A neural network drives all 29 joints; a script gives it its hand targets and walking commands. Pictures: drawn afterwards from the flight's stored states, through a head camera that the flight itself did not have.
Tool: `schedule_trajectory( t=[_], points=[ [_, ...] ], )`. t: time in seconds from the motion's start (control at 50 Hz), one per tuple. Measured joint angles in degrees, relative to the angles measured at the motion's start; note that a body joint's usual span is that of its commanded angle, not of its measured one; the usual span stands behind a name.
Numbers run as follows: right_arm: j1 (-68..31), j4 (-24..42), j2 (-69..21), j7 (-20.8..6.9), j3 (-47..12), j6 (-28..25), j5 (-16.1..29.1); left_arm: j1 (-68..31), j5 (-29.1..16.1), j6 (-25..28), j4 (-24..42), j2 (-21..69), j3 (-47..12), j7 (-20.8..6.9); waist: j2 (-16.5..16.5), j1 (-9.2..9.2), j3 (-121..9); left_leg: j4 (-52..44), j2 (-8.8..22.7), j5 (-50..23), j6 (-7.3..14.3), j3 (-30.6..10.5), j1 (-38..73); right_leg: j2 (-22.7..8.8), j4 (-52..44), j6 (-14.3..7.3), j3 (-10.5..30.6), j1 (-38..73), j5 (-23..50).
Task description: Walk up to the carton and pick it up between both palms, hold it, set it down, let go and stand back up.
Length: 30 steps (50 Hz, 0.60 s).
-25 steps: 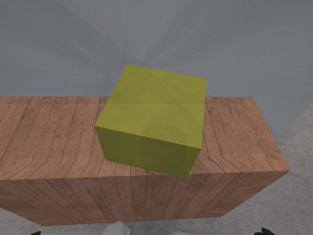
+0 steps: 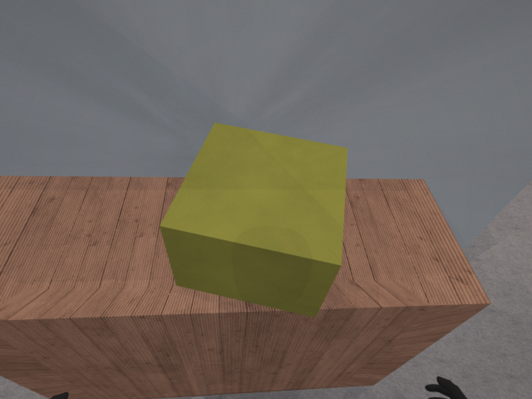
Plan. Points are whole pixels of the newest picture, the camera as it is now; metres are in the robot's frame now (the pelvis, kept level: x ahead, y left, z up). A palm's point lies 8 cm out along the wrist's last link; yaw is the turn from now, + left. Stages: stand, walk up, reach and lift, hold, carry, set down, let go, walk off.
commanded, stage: walk up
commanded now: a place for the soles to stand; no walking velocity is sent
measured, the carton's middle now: (262, 215) +0.43 +0.00 +0.01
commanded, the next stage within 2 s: stand in 0.86 s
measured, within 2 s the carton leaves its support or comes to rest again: neither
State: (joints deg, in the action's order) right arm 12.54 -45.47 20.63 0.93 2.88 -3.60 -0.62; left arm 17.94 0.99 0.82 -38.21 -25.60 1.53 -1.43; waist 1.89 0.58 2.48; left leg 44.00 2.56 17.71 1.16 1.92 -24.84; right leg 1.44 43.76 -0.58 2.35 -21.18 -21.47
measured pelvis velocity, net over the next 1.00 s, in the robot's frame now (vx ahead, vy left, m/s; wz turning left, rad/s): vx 0.01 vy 0.00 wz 0.00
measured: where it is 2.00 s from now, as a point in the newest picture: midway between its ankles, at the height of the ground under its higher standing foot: outside the picture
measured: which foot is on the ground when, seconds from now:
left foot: down 0.00-1.00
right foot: down 0.00-1.00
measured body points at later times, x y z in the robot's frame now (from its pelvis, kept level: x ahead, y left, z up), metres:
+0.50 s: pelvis +0.01 +0.00 +0.00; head +0.02 +0.02 +0.45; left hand +0.12 +0.32 -0.09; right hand +0.15 -0.31 -0.08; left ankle +0.06 +0.12 -0.71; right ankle +0.02 -0.13 -0.71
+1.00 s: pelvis +0.01 +0.00 +0.00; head +0.02 +0.01 +0.45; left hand +0.11 +0.32 -0.09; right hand +0.15 -0.30 -0.09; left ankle +0.06 +0.12 -0.71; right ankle +0.02 -0.13 -0.71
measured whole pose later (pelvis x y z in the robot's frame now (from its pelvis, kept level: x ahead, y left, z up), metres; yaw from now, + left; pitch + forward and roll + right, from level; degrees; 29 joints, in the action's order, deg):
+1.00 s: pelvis +0.01 +0.00 +0.00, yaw +0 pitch +0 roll -1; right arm 8.7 -47.4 20.6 0.0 2.0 -0.7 -0.6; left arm 17.7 1.0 2.2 -38.9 -25.6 1.5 -0.2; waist 1.4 0.6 0.7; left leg 43.9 2.5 18.8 0.5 1.9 -24.8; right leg 1.4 43.5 -0.6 2.5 -21.2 -22.0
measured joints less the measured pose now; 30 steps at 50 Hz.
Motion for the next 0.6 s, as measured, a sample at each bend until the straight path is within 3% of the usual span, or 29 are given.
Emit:
schedule_trajectory(
  t=[0.6],
  points=[
    [-2.44,-1.31,0.0,-0.01,-0.94,0.79,0.0,-0.21,0.0,0.82,-0.02,0.0,0.0,0.05,-0.09,0.0,-2.03,-0.01,-0.05,1.23,-0.54,0.0,0.0,0.0,-0.17,0.01,0.15,-0.01,-0.71]
  ],
)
